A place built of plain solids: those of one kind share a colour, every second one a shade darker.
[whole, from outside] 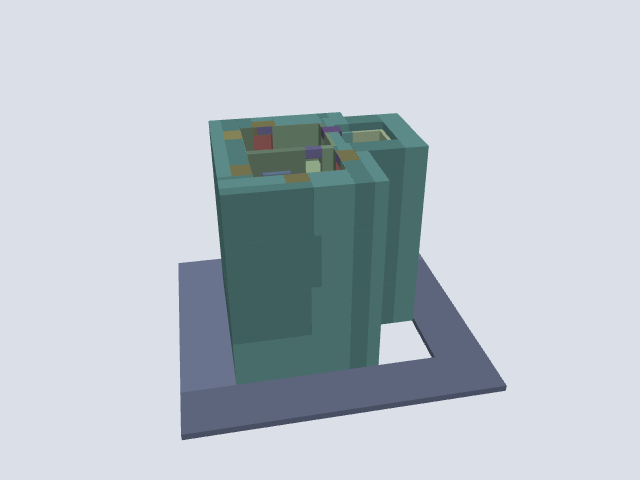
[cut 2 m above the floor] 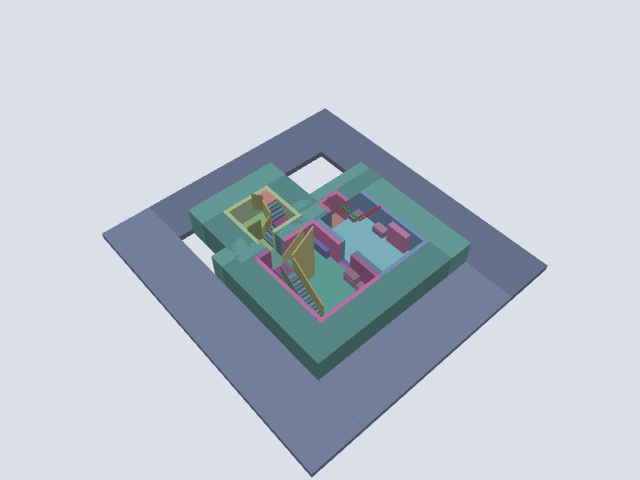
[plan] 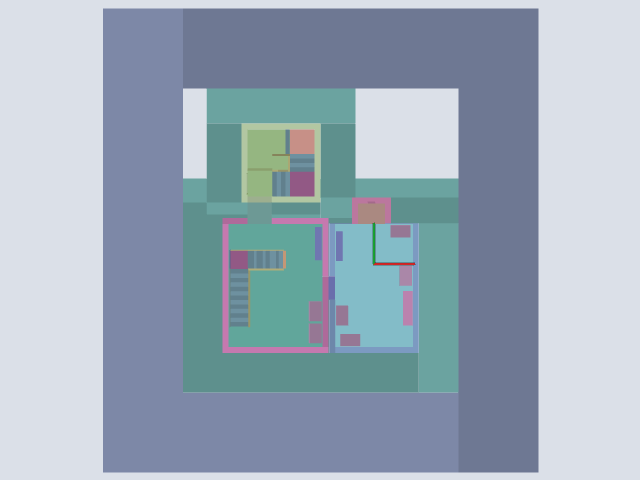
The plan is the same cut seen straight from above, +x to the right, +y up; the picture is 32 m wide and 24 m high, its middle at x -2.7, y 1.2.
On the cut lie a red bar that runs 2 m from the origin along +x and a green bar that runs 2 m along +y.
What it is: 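A tower house with a square stair tower on a long side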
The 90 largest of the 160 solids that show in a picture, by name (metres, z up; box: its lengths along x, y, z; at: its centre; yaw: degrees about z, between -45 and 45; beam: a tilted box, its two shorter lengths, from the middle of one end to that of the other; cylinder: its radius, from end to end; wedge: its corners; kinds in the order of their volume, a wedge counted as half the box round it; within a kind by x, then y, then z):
{
 "wall_fill_1": {"box": [0.95, 1.8, 3.48], "at": [-9.08, -2.26, 13.49]},
 "wall_fill_2": {"box": [1.98, 6.75, 4.03], "at": [-8.56, -1.08, 1.67]},
 "wall_fill_3": {"box": [2.24, 1.03, 3.48], "at": [-8.43, -3.68, 13.49]},
 "wall_fill_4": {"box": [2.24, 3.67, 3.48], "at": [-8.43, 0.47, 13.49]},
 "wall_fill_5": {"box": [2.63, 1.29, 3.48], "at": [-8.24, -4.83, 13.49]},
 "wall_fill_6": {"box": [2.93, 1.2, 4.03], "at": [-8.09, 3.68, 1.67]},
 "wall_fill_7": {"box": [2.93, 1.2, 3.48], "at": [-8.09, 3.68, 13.49]},
 "wall_fill_8": {"box": [3.23, 0.78, 4.03], "at": [-7.94, 2.69, 1.67]},
 "wall_fill_9": {"box": [3.23, 0.78, 3.48], "at": [-7.94, 2.69, 13.49]},
 "wall_fill_10": {"box": [1.74, 3.95, 4.03], "at": [-7.49, 5.05, 1.67]},
 "wall_fill_11": {"box": [1.74, 3.95, 3.48], "at": [-7.49, 5.05, 13.49]},
 "wall_fill_12": {"box": [2.04, 0.6, 4.03], "at": [-7.34, 2.78, 1.67]},
 "wall_fill_13": {"box": [2.04, 0.6, 3.48], "at": [-7.34, 2.78, 13.49]},
 "wall_fill_14": {"box": [7.43, 1.74, 4.03], "at": [-4.65, 7.9, 1.67]},
 "wall_fill_15": {"box": [7.43, 1.74, 4.03], "at": [-4.65, 7.9, 5.7]},
 "wall_fill_16": {"box": [7.43, 1.74, 4.03], "at": [-4.65, 7.9, 9.73]},
 "wall_fill_17": {"box": [7.43, 1.74, 3.48], "at": [-4.65, 7.9, 13.49]},
 "wall_fill_18": {"box": [11.09, 0.95, 3.48], "at": [-4.01, -5.96, 13.49]},
 "wall_fill_19": {"box": [11.14, 0.95, 4.03], "at": [-3.98, -5.96, 9.73]},
 "wall_fill_20": {"box": [11.26, 0.95, 4.03], "at": [-3.92, -5.96, 5.7]},
 "wall_fill_21": {"box": [2.45, 0.78, 4.03], "at": [-3.89, 2.69, 1.67]},
 "wall_fill_22": {"box": [2.45, 0.78, 3.48], "at": [-3.89, 2.69, 13.49]},
 "wall_fill_23": {"box": [2.45, 0.6, 4.03], "at": [-3.89, 2.78, 1.67]},
 "wall_fill_24": {"box": [11.8, 1.98, 4.03], "at": [-3.65, -5.44, 1.67]},
 "wall_fill_25": {"box": [4.86, 1.29, 3.48], "at": [-2.64, -4.83, 13.49]},
 "wall_fill_26": {"box": [1.29, 1.03, 3.48], "at": [-2.03, 2.81, 13.49]},
 "wall_fill_27": {"box": [1.57, 1.03, 4.03], "at": [-1.88, 2.81, 1.67]},
 "wall_fill_28": {"box": [1.57, 0.85, 4.03], "at": [-1.88, 2.9, 1.67]},
 "wall_fill_29": {"box": [1.74, 4.55, 4.03], "at": [-1.8, 4.75, 5.7]},
 "wall_fill_30": {"box": [1.74, 4.55, 4.03], "at": [-1.8, 4.75, 9.73]},
 "wall_fill_31": {"box": [1.74, 3.7, 4.03], "at": [-1.8, 5.18, 1.67]},
 "wall_fill_32": {"box": [1.74, 3.7, 3.48], "at": [-1.8, 5.18, 13.49]},
 "wall_fill_33": {"box": [1.18, 0.26, 4.03], "at": [-1.68, 2.17, 1.67]},
 "wall_fill_34": {"box": [6.89, 0.95, 4.03], "at": [0.78, 3.8, 1.67]},
 "wall_fill_35": {"box": [6.89, 0.95, 4.03], "at": [0.78, 3.8, 5.7]},
 "wall_fill_36": {"box": [6.89, 0.95, 4.03], "at": [0.78, 3.8, 9.73]},
 "wall_fill_37": {"box": [6.89, 0.95, 3.48], "at": [0.78, 3.8, 13.49]},
 "wall_fill_38": {"box": [0.45, 2.24, 3.48], "at": [1.76, -5.31, 13.49]},
 "wall_fill_39": {"box": [3.7, 1.29, 3.48], "at": [2.37, 2.68, 13.49]},
 "wall_fill_40": {"box": [3.38, 1.29, 4.03], "at": [2.54, 2.68, 1.67]},
 "wall_fill_41": {"box": [1.29, 4.23, 3.48], "at": [2.63, -4.32, 13.49]},
 "wall_fill_42": {"box": [3.09, 1.29, 4.03], "at": [2.68, 2.68, 5.7]},
 "wall_fill_43": {"box": [2.78, 1.29, 4.03], "at": [2.83, 2.68, 9.73]},
 "wall_fill_44": {"box": [2.24, 2.86, 4.03], "at": [3.1, 0.61, 5.7]},
 "wall_fill_45": {"box": [2.24, 2.66, 3.48], "at": [3.1, 0.71, 13.49]},
 "wall_fill_46": {"box": [2.24, 2.18, 4.03], "at": [3.1, 0.95, 9.73]},
 "wall_fill_47": {"box": [1.98, 8.47, 4.03], "at": [3.23, -2.2, 1.67]},
 "wall_fill_48": {"box": [0.95, 5.61, 4.03], "at": [3.75, -3.63, 5.7]},
 "wall_fill_49": {"box": [0.95, 5.8, 3.48], "at": [3.75, -3.53, 13.49]},
 "wall_fill_50": {"box": [0.95, 6.29, 4.03], "at": [3.75, -3.29, 9.73]},
 "ground_garden_1": {"box": [4.0, 23.2, 0.5], "at": [-11.55, 1.17, -0.27]},
 "ground_garden_2": {"box": [13.78, 4.0, 0.5], "at": [-2.67, -8.43, -0.27]},
 "ground_garden_3": {"box": [13.78, 4.0, 0.5], "at": [-2.67, 10.77, -0.27]},
 "ground_garden_4": {"box": [4.0, 23.2, 0.5], "at": [6.22, 1.17, -0.27]},
 "wall_flight_1": {"box": [0.3, 0.37, 14.95], "at": [-6.47, 3.26, 7.12]},
 "wall_flight_2": {"box": [0.3, 2.48, 14.95], "at": [-6.47, 5.79, 7.12]},
 "wall_flight_3": {"box": [3.95, 0.3, 14.95], "at": [-4.65, 6.88, 7.12]},
 "wall_flight_4": {"box": [2.45, 0.3, 14.95], "at": [-3.89, 3.23, 7.12]},
 "wall_flight_5": {"box": [0.3, 3.95, 14.95], "at": [-2.82, 5.05, 7.12]},
 "wall_cellar_1": {"box": [0.3, 6.75, 4.03], "at": [-7.42, -1.08, 1.67]},
 "wall_cellar_2": {"box": [1.25, 0.3, 4.03], "at": [-6.95, 2.15, 1.67]},
 "wall_cellar_3": {"box": [5.3, 0.3, 4.03], "at": [-4.92, -4.3, 1.67]},
 "wall_cellar_4": {"box": [2.84, 0.3, 4.03], "at": [-3.69, 2.15, 1.67]},
 "wall_cellar_5": {"box": [0.3, 2.67, 4.03], "at": [-2.42, -3.11, 1.67]},
 "wall_cellar_6": {"box": [0.3, 2.91, 4.03], "at": [-2.42, 0.85, 1.67]},
 "wall_kitchen_1": {"box": [0.3, 2.67, 4.03], "at": [-2.09, -3.11, 1.67]},
 "wall_kitchen_2": {"box": [0.3, 2.65, 4.03], "at": [-2.09, 0.72, 1.67]},
 "wall_kitchen_3": {"box": [4.49, 0.3, 4.03], "at": [0.0, -4.3, 1.67]},
 "wall_kitchen_4": {"box": [0.3, 6.49, 4.03], "at": [2.09, -1.21, 1.67]},
 "wall_upper_1": {"box": [2.84, 0.3, 3.48], "at": [-3.69, 2.15, 13.49]},
 "wall_upper_2": {"box": [0.3, 4.18, 3.48], "at": [-2.42, -2.1, 13.49]},
 "wall_upper_3": {"box": [0.3, 4.18, 3.48], "at": [-2.09, -2.1, 13.49]},
 "floor_cellar_1": {"box": [4.7, 6.15, 0.35], "at": [-4.92, -1.08, -0.18]},
 "floor_upper_1": {"box": [4.7, 6.15, 0.35], "at": [-4.92, -1.08, 11.92]},
 "floor_kitchen_1": {"box": [3.89, 6.15, 0.35], "at": [0.0, -1.08, -0.18]},
 "wall_over_emb_upper_1": {"box": [1.33, 1.8, 0.68], "at": [-7.94, -2.26, 14.89]},
 "wall_over_emb_upper_2": {"box": [1.86, 1.33, 0.68], "at": [-5.99, -4.82, 14.89]},
 "wall_over_emb_upper_3": {"box": [1.91, 1.33, 0.68], "at": [-0.43, 2.66, 14.89]},
 "wall_over_emb_upper_4": {"box": [1.74, 1.33, 0.68], "at": [0.66, -4.82, 14.89]},
 "wall_over_emb_upper_5": {"box": [1.33, 1.58, 0.68], "at": [2.61, -1.41, 14.89]},
 "wall_head_flight_1": {"box": [0.3, 1.1, 12.5], "at": [-6.47, 4.0, 8.35]},
 "floor_flight_1": {"box": [3.36, 3.36, 0.35], "at": [-4.65, 5.05, -0.18]},
 "wall_emb_kitchen_1": {"box": [0.3, 1.33, 2.8], "at": [-0.95, 2.66, 1.05]},
 "wall_emb_kitchen_2": {"box": [0.3, 1.33, 2.8], "at": [0.7, 2.66, 1.05]},
 "floor_l1a_1": {"box": [0.89, 0.92, 2.5], "at": [-6.73, 0.2, 1.2]},
 "hooded_fireplace_upper_1": {"box": [0.5, 2.02, 1.69], "at": [-1.69, -2.16, 12.92]},
 "hooded_fireplace_kitchen_1": {"box": [0.5, 1.72, 1.69], "at": [1.69, -2.21, 0.82]},
 "wall_over_door_1": {"box": [1.21, 1.38, 0.68], "at": [-5.72, 2.69, 14.89]},
 "wall_emb_upper_1": {"box": [1.33, 0.3, 2.8], "at": [-7.94, -3.01, 13.15]},
 "step_1": {"box": [0.31, 0.89, 3.91], "at": [-4.61, 0.22, 1.9]}
}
